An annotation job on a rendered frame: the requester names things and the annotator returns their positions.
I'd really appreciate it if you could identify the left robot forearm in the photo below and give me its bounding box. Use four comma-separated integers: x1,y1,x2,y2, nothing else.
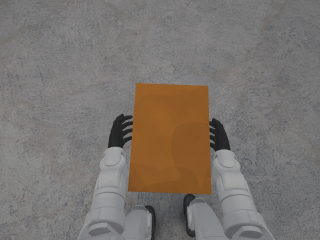
77,146,128,240

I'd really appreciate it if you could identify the left robot hand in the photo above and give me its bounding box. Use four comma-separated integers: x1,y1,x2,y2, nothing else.
108,113,133,149

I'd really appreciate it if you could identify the left robot thigh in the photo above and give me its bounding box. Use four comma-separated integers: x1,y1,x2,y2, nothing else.
122,209,152,240

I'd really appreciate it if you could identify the carton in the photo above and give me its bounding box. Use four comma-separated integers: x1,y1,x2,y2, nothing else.
128,83,212,195

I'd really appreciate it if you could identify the right robot hand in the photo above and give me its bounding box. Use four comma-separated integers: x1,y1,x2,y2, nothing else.
209,118,231,152

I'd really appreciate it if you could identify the robot right foot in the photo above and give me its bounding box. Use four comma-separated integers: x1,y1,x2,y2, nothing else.
183,194,196,238

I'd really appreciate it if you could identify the right robot forearm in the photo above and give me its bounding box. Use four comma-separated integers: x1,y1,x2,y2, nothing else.
212,149,275,240

